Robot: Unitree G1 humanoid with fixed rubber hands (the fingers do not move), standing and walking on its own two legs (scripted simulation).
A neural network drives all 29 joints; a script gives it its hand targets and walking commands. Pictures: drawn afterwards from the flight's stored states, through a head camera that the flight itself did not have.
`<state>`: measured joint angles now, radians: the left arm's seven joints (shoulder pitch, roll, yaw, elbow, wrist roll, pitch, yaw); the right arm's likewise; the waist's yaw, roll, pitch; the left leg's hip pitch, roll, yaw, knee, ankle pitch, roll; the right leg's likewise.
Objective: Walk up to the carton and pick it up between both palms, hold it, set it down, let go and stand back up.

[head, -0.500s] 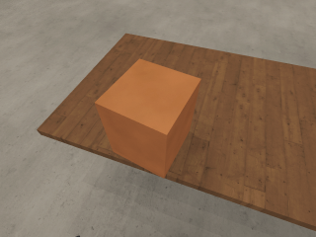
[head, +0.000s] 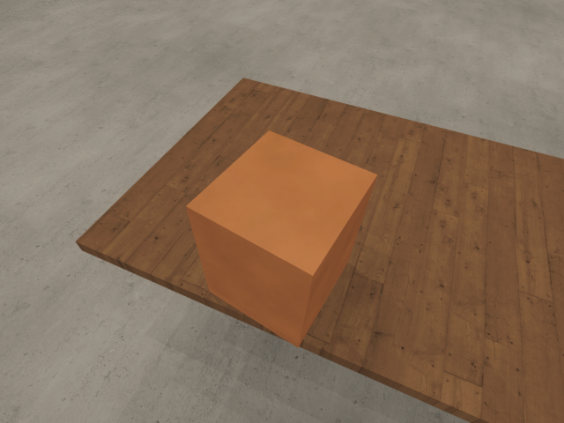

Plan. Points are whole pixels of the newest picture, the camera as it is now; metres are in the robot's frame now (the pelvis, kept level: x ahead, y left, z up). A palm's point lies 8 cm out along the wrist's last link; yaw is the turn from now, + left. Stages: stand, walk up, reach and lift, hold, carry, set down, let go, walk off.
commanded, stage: walk up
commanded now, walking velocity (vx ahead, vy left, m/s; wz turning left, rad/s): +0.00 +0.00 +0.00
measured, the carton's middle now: (283, 239) +0.40 +0.00 -0.01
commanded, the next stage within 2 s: none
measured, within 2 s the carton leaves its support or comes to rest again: neither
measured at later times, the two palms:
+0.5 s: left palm out of the picture +0.00 +0.21 -0.15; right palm out of the picture -0.01 -0.20 -0.15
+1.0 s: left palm out of the picture +0.03 +0.47 -0.14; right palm out of the picture +0.07 -0.11 -0.16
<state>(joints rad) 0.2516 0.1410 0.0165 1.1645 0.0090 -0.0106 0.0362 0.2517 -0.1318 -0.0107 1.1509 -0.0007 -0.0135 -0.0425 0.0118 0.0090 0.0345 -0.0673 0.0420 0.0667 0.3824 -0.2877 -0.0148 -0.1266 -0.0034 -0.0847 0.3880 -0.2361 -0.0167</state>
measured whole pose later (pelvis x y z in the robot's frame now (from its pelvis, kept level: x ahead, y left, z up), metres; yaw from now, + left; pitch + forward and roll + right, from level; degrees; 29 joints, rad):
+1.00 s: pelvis +0.00 +0.17 -0.03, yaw -14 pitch +3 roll +2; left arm 0.32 0.32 0.14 1.02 0.04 0.05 0.04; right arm 0.10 -0.25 -0.08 0.86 -0.03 0.05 0.02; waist 0.08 -0.03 0.09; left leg -0.37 0.04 -0.04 0.61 -0.31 -0.09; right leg -0.44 -0.16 0.29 0.65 -0.35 0.14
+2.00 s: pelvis +0.00 +0.15 +0.00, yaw -26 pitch +0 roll +0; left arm 0.27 0.16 0.03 0.99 0.03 -0.01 0.02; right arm 0.16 -0.23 -0.06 1.02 -0.01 0.05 -0.02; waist 0.03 0.06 0.04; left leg -0.22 0.03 0.02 0.54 -0.33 -0.04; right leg -0.19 0.02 0.02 0.45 -0.26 -0.02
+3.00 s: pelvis +0.03 +0.21 -0.02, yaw -27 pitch -1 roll +0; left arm 0.24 0.19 0.06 1.03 0.03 0.03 0.07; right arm 0.26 -0.26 -0.05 1.00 -0.03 0.05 -0.02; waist 0.03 0.02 0.04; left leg -0.27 -0.04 0.08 0.68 -0.41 0.03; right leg -0.26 -0.07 0.08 0.62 -0.35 0.08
